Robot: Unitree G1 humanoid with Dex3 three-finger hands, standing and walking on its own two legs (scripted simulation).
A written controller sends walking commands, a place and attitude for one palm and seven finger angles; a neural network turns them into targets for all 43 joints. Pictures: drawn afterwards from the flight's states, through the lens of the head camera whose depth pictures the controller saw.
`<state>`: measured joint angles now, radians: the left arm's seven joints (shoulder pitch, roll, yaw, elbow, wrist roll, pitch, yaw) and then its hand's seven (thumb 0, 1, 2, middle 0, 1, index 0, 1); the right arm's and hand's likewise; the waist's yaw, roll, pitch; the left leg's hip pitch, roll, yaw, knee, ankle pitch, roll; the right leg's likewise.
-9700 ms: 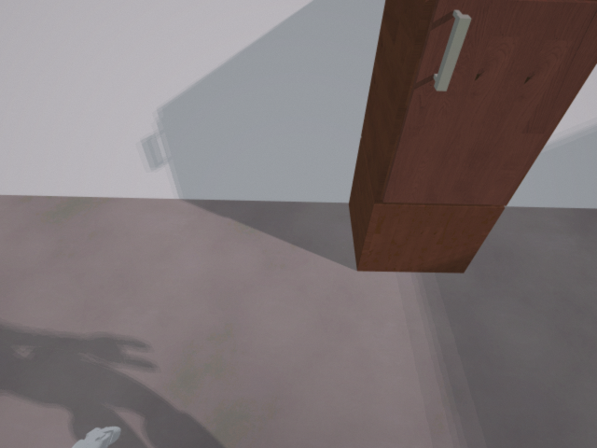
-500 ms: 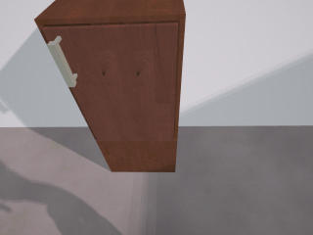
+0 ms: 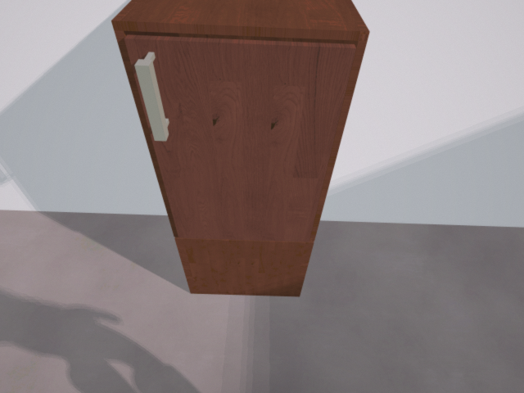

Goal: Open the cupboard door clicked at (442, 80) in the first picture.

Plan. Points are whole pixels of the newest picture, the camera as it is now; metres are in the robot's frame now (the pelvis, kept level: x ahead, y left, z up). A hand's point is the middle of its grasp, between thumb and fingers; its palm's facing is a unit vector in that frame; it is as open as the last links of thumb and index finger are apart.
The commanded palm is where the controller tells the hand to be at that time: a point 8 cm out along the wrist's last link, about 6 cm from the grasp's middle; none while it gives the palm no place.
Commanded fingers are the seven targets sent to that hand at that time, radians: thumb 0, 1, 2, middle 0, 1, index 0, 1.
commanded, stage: come to a stop and stand still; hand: left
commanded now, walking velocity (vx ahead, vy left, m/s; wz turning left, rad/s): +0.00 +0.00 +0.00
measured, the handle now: (156, 97) +0.58 +0.26 +0.16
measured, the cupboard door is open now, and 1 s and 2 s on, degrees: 0 0 0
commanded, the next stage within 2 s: look again from close up in 0.24 s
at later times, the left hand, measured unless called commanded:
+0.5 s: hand out of the picture +0.00 +0.15 -0.17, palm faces -0.01 -0.98 -0.18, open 7.4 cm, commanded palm none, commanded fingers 0.00 0.90 0.90 -0.20 -0.30 -0.20 -0.30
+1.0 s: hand out of the picture -0.01 +0.10 -0.17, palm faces +0.03 -0.99 -0.17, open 7.4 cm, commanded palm none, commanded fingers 0.00 0.90 0.90 -0.20 -0.30 -0.20 -0.30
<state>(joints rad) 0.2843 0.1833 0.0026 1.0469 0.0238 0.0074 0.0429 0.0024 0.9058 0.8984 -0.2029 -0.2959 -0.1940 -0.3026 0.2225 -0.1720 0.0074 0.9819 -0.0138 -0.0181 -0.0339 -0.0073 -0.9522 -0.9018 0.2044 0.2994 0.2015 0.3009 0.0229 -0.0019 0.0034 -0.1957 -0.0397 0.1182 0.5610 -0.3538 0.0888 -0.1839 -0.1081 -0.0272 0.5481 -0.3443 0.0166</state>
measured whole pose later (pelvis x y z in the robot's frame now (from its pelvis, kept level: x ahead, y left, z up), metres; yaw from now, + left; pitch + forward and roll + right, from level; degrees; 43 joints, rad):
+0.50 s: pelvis -0.01 -0.02 +0.01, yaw -1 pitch -1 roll +0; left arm 0.29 0.15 -0.01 1.09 0.02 0.01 0.03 0.00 0.91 0.90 -0.20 -0.30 -0.19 -0.30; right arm 0.32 -0.14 0.02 1.11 -0.01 -0.01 -0.03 0.00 -0.91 -0.90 0.20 0.30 0.20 0.30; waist 0.00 -0.01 0.04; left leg -0.17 -0.03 0.12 0.48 -0.30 0.06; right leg -0.18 -0.09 -0.01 0.50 -0.30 0.06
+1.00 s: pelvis +0.00 -0.06 +0.01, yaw +0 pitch +0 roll +0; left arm 0.31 0.14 -0.01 1.11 0.02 -0.02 0.03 0.00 0.91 0.90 -0.20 -0.30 -0.19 -0.30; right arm 0.26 -0.15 0.00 1.13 -0.01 -0.01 -0.03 0.01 -0.92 -0.90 0.20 0.30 0.20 0.30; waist 0.01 -0.02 0.02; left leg -0.17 0.03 0.08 0.48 -0.30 -0.01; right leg -0.16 -0.03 -0.05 0.49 -0.32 0.00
